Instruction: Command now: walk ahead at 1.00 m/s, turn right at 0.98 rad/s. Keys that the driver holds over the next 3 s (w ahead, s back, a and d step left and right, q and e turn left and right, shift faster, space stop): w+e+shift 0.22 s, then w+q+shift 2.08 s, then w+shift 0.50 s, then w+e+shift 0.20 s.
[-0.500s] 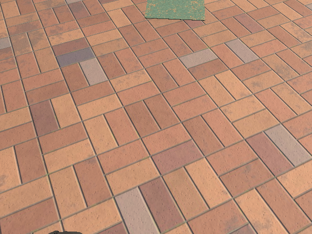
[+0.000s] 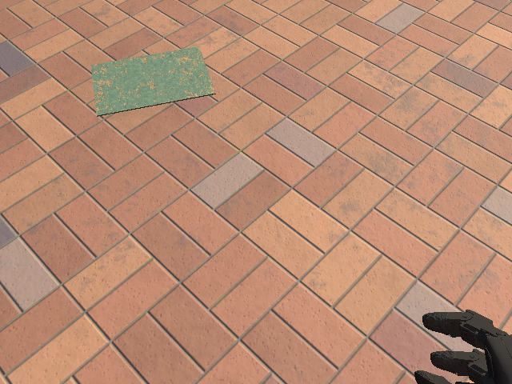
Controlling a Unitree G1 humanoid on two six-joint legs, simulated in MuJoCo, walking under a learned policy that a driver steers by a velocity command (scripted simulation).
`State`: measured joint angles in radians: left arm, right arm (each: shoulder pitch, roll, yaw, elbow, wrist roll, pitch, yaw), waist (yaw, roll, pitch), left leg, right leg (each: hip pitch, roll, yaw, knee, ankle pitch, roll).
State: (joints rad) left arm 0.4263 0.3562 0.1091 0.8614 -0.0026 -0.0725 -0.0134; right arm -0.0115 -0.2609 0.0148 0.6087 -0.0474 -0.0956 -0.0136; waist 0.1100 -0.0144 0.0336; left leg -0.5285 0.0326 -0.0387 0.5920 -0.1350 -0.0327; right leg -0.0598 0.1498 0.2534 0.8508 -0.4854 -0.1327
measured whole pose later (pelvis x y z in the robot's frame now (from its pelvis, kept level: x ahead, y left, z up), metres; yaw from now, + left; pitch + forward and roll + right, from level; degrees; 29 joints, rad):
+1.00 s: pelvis +0.89 -0.06 +0.01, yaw +11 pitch -1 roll +1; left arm 0.12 0.20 -0.02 0.69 0.06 -0.10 0.00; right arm 0.37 -0.33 -0.08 0.85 -0.01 0.00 0.01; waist -0.04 0.01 0.05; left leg -0.33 -0.22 0.05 0.61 -0.26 0.20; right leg -0.46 -0.06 0.10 1.43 -0.35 0.02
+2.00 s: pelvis +1.65 +0.31 +0.02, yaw +67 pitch +1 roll +1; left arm 0.06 0.26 -0.01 0.56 0.05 -0.05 -0.01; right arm 0.46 -0.33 -0.07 0.81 -0.01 -0.04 0.01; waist -0.07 0.01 0.04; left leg -0.07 -0.23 -0.14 0.38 -0.30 0.18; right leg -0.71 -0.15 0.10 0.91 -0.22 0.08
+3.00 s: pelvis +1.79 +1.20 +0.00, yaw +92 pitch +2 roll +0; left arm 0.03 0.29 0.00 0.69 0.02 -0.05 -0.06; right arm 0.48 -0.31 -0.04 0.91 -0.03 -0.10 -0.01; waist -0.07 -0.01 0.04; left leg 0.33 -0.10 0.06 0.13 -0.41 0.08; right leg -0.64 0.02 -0.12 0.57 0.03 -0.13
